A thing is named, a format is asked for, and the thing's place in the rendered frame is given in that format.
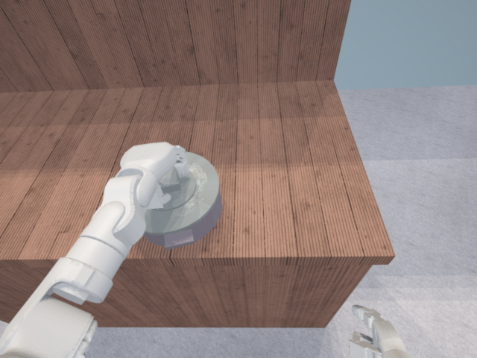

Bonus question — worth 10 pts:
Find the knob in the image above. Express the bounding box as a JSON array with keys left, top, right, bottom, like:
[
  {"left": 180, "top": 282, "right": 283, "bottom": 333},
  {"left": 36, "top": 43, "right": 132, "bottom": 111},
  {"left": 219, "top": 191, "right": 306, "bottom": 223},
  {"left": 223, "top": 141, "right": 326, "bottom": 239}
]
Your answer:
[{"left": 157, "top": 167, "right": 181, "bottom": 193}]

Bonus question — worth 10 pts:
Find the pot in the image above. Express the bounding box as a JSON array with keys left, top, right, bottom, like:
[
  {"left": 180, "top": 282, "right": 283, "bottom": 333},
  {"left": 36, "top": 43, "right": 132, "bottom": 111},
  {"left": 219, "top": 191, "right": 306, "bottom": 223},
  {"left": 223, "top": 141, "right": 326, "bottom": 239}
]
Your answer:
[{"left": 143, "top": 189, "right": 223, "bottom": 250}]

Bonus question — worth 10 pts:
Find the robot left hand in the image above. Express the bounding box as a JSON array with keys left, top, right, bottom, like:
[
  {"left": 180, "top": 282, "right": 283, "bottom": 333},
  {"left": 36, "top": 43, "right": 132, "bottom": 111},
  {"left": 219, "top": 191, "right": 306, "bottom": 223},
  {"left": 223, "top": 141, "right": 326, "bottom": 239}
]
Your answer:
[{"left": 120, "top": 142, "right": 189, "bottom": 210}]

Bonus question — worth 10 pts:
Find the lid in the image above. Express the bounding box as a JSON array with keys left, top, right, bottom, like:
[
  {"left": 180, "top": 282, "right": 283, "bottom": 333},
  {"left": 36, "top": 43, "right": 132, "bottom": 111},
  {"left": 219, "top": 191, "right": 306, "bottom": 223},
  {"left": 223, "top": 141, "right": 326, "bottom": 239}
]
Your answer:
[{"left": 145, "top": 152, "right": 220, "bottom": 235}]

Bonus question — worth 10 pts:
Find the robot left upper arm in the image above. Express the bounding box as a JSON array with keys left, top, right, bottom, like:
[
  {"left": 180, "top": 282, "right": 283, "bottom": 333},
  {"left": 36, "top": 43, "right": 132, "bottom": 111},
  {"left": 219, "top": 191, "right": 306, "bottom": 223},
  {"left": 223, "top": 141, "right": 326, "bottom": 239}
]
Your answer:
[{"left": 0, "top": 295, "right": 98, "bottom": 358}]

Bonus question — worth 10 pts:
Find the robot left forearm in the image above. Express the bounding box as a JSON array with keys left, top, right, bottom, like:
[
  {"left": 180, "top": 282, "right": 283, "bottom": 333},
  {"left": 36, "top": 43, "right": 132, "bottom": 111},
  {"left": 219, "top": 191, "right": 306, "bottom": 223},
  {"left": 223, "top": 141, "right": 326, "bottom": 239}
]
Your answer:
[{"left": 0, "top": 165, "right": 157, "bottom": 355}]

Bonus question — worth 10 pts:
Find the table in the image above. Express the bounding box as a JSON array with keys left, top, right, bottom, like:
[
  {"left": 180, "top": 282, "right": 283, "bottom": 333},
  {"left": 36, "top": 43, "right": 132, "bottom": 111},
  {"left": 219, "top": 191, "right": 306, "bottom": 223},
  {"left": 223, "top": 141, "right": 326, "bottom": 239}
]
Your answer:
[{"left": 0, "top": 0, "right": 395, "bottom": 328}]

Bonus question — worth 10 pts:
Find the robot right hand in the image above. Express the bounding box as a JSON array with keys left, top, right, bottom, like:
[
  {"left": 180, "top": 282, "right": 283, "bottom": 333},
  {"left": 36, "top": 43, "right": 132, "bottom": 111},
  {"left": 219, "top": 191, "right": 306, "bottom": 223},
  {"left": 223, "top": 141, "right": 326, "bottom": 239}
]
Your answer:
[{"left": 349, "top": 305, "right": 407, "bottom": 358}]

